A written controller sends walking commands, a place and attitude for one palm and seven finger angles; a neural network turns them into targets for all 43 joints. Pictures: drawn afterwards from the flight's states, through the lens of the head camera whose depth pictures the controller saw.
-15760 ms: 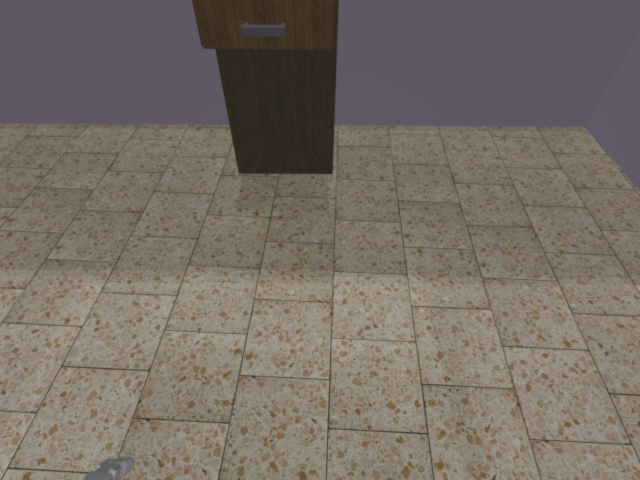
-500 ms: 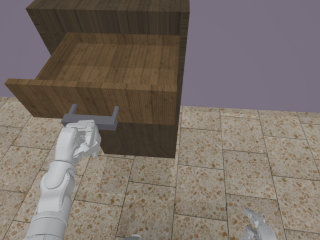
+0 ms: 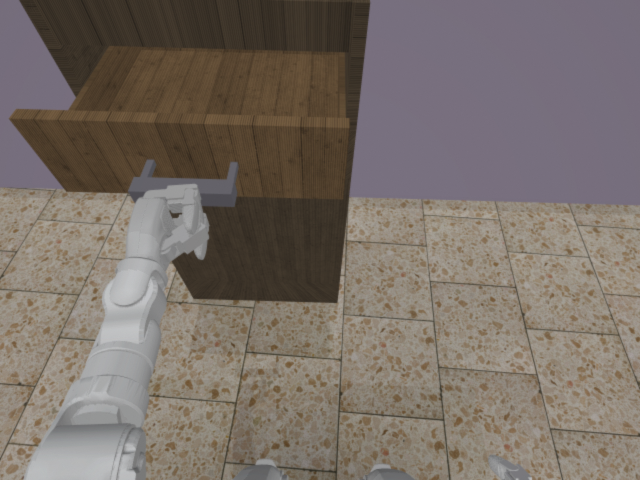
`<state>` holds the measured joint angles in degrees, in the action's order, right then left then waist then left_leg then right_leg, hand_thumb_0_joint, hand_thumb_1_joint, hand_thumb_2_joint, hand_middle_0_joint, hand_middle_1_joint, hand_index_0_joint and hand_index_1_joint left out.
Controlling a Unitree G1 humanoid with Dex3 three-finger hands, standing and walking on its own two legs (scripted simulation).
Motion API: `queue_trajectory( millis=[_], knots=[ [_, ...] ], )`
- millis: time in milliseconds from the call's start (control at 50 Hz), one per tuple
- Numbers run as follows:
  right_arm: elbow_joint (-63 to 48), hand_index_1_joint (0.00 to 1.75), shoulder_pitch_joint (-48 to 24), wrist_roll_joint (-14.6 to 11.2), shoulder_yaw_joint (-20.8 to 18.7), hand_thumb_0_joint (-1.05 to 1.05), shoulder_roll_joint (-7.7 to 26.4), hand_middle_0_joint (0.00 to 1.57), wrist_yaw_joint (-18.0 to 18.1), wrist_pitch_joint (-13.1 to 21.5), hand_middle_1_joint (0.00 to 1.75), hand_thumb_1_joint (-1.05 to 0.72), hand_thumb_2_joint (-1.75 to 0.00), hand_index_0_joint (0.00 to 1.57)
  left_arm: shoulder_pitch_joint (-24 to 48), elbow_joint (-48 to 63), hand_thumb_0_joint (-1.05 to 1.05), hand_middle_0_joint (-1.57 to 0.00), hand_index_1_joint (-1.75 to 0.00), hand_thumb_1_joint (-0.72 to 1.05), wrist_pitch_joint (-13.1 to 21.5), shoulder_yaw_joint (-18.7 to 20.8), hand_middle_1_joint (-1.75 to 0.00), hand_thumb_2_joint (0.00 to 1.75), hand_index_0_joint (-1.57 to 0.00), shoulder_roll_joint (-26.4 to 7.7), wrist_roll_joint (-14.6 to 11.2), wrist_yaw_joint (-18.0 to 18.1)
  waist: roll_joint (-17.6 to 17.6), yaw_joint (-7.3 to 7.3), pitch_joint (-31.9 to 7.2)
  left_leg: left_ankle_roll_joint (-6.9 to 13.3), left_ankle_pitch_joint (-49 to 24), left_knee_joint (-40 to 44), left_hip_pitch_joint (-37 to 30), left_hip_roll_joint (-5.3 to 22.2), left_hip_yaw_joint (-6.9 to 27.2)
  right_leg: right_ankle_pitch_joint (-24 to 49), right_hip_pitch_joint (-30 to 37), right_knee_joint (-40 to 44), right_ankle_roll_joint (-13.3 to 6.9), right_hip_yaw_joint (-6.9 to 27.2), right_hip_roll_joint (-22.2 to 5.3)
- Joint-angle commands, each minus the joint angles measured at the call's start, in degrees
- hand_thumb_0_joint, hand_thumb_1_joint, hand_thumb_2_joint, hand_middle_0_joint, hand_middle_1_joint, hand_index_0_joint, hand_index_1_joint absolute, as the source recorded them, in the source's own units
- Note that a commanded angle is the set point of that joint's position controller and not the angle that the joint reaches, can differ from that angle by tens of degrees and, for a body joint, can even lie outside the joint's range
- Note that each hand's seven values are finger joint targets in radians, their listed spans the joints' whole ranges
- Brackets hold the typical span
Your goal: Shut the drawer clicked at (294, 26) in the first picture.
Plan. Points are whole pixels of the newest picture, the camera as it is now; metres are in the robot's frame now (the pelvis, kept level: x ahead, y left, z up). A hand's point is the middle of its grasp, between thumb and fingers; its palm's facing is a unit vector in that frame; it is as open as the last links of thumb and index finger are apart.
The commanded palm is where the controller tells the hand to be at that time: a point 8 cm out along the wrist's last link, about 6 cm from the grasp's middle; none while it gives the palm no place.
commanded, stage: push the drawer shut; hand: left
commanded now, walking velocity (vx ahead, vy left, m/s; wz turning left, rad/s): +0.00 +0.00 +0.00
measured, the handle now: (188, 179) +0.49 +0.19 +0.07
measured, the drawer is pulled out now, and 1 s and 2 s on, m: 0.17 0.06 0.00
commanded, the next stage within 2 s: pull the fist back off the drawer in 1.72 s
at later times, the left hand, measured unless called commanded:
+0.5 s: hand (211, 197) +0.46 +0.15 +0.07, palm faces -0.02 -1.00 -0.03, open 3.3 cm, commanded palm +0.45 +0.20 +0.07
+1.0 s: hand (220, 163) +0.52 +0.15 +0.07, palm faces -0.01 -1.00 -0.03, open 3.4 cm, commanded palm +0.51 +0.19 +0.07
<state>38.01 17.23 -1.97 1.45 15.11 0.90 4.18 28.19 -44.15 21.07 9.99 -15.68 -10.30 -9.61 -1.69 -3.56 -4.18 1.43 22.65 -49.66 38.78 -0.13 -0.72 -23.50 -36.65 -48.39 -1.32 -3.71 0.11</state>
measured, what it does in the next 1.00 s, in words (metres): stands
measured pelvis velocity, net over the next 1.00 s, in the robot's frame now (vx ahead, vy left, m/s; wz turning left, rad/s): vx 0.00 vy -0.01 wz -0.02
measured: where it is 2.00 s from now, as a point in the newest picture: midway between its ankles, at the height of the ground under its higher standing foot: outside the picture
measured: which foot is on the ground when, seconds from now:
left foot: down 0.00-1.00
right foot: down 0.00-1.00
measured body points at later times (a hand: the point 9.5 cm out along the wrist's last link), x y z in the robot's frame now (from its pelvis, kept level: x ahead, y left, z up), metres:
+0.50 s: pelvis +0.01 +0.00 +0.00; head +0.09 +0.00 +0.44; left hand +0.45 +0.20 +0.08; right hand +0.05 -0.26 -0.13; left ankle +0.02 +0.10 -0.70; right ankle +0.00 -0.11 -0.70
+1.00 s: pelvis +0.00 -0.01 -0.02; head +0.12 +0.00 +0.42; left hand +0.51 +0.20 +0.08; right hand -0.01 -0.27 -0.13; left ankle +0.02 +0.10 -0.70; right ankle +0.00 -0.11 -0.70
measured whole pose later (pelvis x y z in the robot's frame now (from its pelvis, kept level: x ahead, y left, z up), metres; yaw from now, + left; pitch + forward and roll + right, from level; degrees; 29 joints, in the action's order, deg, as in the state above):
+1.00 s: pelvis +0.00 -0.01 -0.02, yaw -1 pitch +20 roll -2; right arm 38.6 22.5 0.4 2.0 15.8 -0.5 0.1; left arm 55.3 -70.8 22.5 20.0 -27.2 -4.2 -9.8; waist -2.1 -10.5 -5.6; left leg 1.0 24.3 -55.9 51.5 1.8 -0.1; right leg -24.0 -48.8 -52.9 -2.0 -4.2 1.9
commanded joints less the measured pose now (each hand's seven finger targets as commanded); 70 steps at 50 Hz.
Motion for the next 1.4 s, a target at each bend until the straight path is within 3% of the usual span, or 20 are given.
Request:
queue_trajectory(
  millis=[0,20,80,200,380,400,500,640,720,760,800,840,880,940,960,1020,1080,1180,1300,1380],
  knots=[
    [-5.3,0.30,2.9,0.2,-3.3,0.00,8.4,0.20,0.5,1.6,0.30,-0.90,-0.90,0.20,29.6,9.2,0.00,-1.40,-1.60,0.90,4.1,2.1,-1.60,0.90,-1.40,-8.7,0.2,1.1,0.5,-3.17,-19.4,-0.2,-10.2,6.4,-13.4,0.3,3.4,11.3,2.9,6.2,0.1,2.3,1.0],
    [-5.2,0.30,3.2,0.2,-3.3,0.00,8.6,0.20,0.5,1.3,0.30,-0.90,-0.90,0.20,30.2,8.5,0.00,-1.40,-1.60,0.90,4.3,2.8,-1.60,0.90,-1.40,-9.9,0.6,1.3,-0.7,-3.22,-19.6,-0.2,-11.1,6.2,-14.0,0.4,3.6,11.6,2.2,5.8,-0.1,2.2,1.2],
    [-4.9,0.30,4.0,0.5,-3.3,0.00,8.4,0.20,0.1,0.8,0.30,-0.90,-0.90,0.20,33.0,6.8,0.00,-1.40,-1.60,0.90,4.8,2.3,-1.60,0.90,-1.40,-8.8,0.8,1.4,-1.9,-3.45,-20.4,-0.5,-12.8,5.9,-15.0,0.5,3.8,12.4,1.1,5.3,-0.2,1.9,1.3],
    [-4.9,0.30,5.5,0.8,-3.4,0.00,8.6,0.20,-0.2,-0.4,0.30,-0.90,-0.90,0.20,33.1,3.2,0.00,-1.40,-1.60,0.90,5.6,5.7,-1.60,0.90,-1.40,-12.1,0.9,1.1,0.8,-3.17,-22.5,0.0,-14.8,4.8,-12.7,0.3,2.7,16.1,4.3,5.1,0.0,2.7,1.5],
    [-4.7,0.30,7.2,0.9,-3.5,0.00,8.4,0.20,-0.5,-2.0,0.30,-0.90,-0.90,0.20,37.4,1.1,0.00,-1.40,-1.60,0.90,6.9,7.1,-1.60,0.90,-1.40,-13.9,1.3,0.2,-1.6,-3.73,-22.5,0.1,-16.5,3.8,-12.2,0.4,2.2,18.4,3.8,4.6,0.0,3.1,1.7],
    [-4.7,0.30,7.2,0.9,-3.6,0.00,8.2,0.20,-0.5,-2.0,0.30,-0.90,-0.90,0.20,38.2,1.1,0.00,-1.40,-1.60,0.90,7.0,6.3,-1.60,0.90,-1.40,-12.9,1.3,0.1,-1.3,-4.11,-22.8,0.1,-16.5,3.6,-12.5,0.4,2.1,18.5,3.7,4.6,0.1,3.2,1.8],
    [-3.4,0.30,8.1,1.0,-3.4,0.00,8.7,0.20,-0.3,-2.5,0.30,-0.90,-0.90,0.20,44.1,-3.3,0.00,-1.40,-1.60,0.90,7.1,6.6,-1.60,0.90,-1.40,-15.0,2.3,0.3,-0.7,-6.00,-20.1,0.5,-12.1,3.0,-9.5,0.4,2.3,14.5,0.4,4.9,0.3,3.4,1.7],
    [-2.4,0.30,9.6,1.6,-3.3,0.00,9.1,0.20,-0.3,-2.4,0.30,-0.90,-0.90,0.20,51.4,-6.1,0.00,-1.40,-1.60,0.90,7.5,6.0,-1.60,0.90,-1.40,-15.4,3.5,0.8,-3.9,-7.52,-24.5,0.5,-12.2,1.4,-11.1,0.4,3.4,12.7,-3.1,3.7,0.3,3.3,1.9],
    [-2.1,0.30,10.9,1.8,-3.0,0.00,9.7,0.20,-0.1,-2.5,0.30,-0.90,-0.90,0.20,53.7,-9.4,0.00,-1.40,-1.60,0.90,6.9,8.8,-1.60,0.90,-1.40,-20.1,4.0,0.8,-0.8,-8.31,-24.7,0.9,-10.3,0.6,-6.6,0.4,3.3,12.2,-1.4,3.7,0.5,4.1,2.0],
    [-2.0,0.30,11.0,1.8,-2.8,0.00,9.5,0.20,-0.2,-2.4,0.30,-0.90,-0.90,0.20,56.4,-9.5,0.00,-1.40,-1.60,0.90,6.7,7.9,-1.60,0.90,-1.40,-19.5,4.3,0.7,-3.5,-8.87,-24.7,0.9,-9.7,0.4,-6.6,0.3,3.2,11.4,-2.7,3.6,0.5,4.2,1.9],
    [-2.0,0.30,11.8,1.9,-2.8,0.00,9.8,0.20,-0.3,-2.4,0.30,-0.90,-0.90,0.20,57.3,-10.9,0.00,-1.40,-1.60,0.90,6.4,8.3,-1.60,0.90,-1.40,-20.3,4.5,0.7,-3.1,-9.36,-24.8,1.0,-9.3,0.1,-6.0,0.5,3.4,10.4,-3.5,3.6,0.5,4.0,2.1],
    [-2.1,0.30,12.6,2.1,-2.7,0.00,10.1,0.20,-0.3,-2.6,0.30,-0.90,-0.90,0.20,58.0,-11.5,0.00,-1.40,-1.60,0.90,6.2,10.5,-1.60,0.90,-1.40,-23.4,4.8,0.7,-3.9,-9.04,-26.4,1.0,-10.6,-0.4,-5.6,0.5,3.4,11.6,-2.6,3.2,0.5,4.2,2.1],
    [-2.3,0.30,13.1,2.3,-2.7,0.00,10.0,0.20,-0.4,-2.7,0.30,-0.90,-0.90,0.20,58.7,-11.5,0.00,-1.40,-1.60,0.90,6.0,10.7,-1.60,0.90,-1.40,-23.8,5.0,0.5,-4.4,-9.07,-27.9,1.0,-11.7,-0.8,-5.5,0.4,3.2,12.9,-1.7,3.1,0.5,4.4,2.1],
    [-2.3,0.30,14.0,2.5,-2.6,0.00,10.1,0.20,-0.7,-3.0,0.30,-0.90,-0.90,0.20,59.1,-12.6,0.00,-1.40,-1.60,0.90,5.7,11.1,-1.60,0.90,-1.40,-24.0,5.1,0.3,-5.8,-9.28,-28.1,1.0,-13.0,-1.3,-6.3,0.6,3.2,13.5,-2.9,2.9,0.4,4.0,2.4],
    [-2.1,0.30,14.5,2.6,-2.6,0.00,10.5,0.20,-0.6,-3.2,0.30,-0.90,-0.90,0.20,59.2,-13.8,0.00,-1.40,-1.60,0.90,5.3,12.3,-1.60,0.90,-1.40,-26.0,5.3,0.3,-4.3,-9.56,-27.4,1.1,-12.9,-1.4,-5.0,0.7,3.3,13.5,-2.9,2.8,0.5,4.0,2.5],
    [-2.1,0.30,15.5,2.8,-2.5,0.00,10.5,0.20,-0.7,-3.5,0.30,-0.90,-0.90,0.20,61.7,-14.5,0.00,-1.40,-1.60,0.90,4.7,11.4,-1.60,0.90,-1.40,-25.2,5.6,0.4,-4.8,-10.76,-26.1,1.3,-12.7,-1.5,-4.4,0.7,3.3,13.2,-4.0,3.1,0.6,4.0,2.6],
    [-2.0,0.30,16.9,3.1,-2.5,0.00,10.9,0.20,-0.7,-3.8,0.30,-0.90,-0.90,0.20,62.9,-14.9,0.00,-1.40,-1.60,0.90,4.3,13.4,-1.60,0.90,-1.40,-28.6,6.2,0.5,-5.3,-10.62,-27.8,1.2,-13.9,-1.9,-4.0,0.9,3.5,14.1,-3.4,2.6,0.6,3.9,2.6],
    [-1.6,0.30,18.4,3.7,-2.7,0.00,11.1,0.20,-1.1,-4.5,0.30,-0.90,-0.90,0.20,64.4,-14.8,0.00,-1.40,-1.60,0.90,4.3,13.3,-1.60,0.90,-1.40,-28.2,6.8,0.9,-7.8,-11.02,-30.0,1.0,-17.4,-2.6,-7.5,1.3,4.1,15.2,-6.0,2.2,0.4,3.1,2.9],
    [-1.5,0.30,20.2,4.0,-2.4,0.00,11.7,0.20,-1.0,-5.5,0.30,-0.90,-0.90,0.20,66.5,-19.2,0.00,-1.40,-1.60,0.90,2.5,14.8,-1.60,0.90,-1.40,-31.8,8.3,1.2,-5.6,-12.67,-27.5,1.3,-16.7,-3.0,-4.0,1.4,4.2,14.7,-6.7,2.4,0.6,2.9,3.1],
    [-1.5,0.30,21.1,4.5,-2.2,0.00,11.7,0.20,-1.3,-6.0,0.30,-0.90,-0.90,0.20,69.6,-18.7,0.00,-1.40,-1.60,0.90,2.4,14.0,-1.60,0.90,-1.40,-31.6,9.1,1.4,-10.5,-13.25,-29.6,0.9,-20.5,-3.9,-8.1,1.8,5.0,15.5,-10.1,1.6,0.4,2.3,3.1]
  ],
)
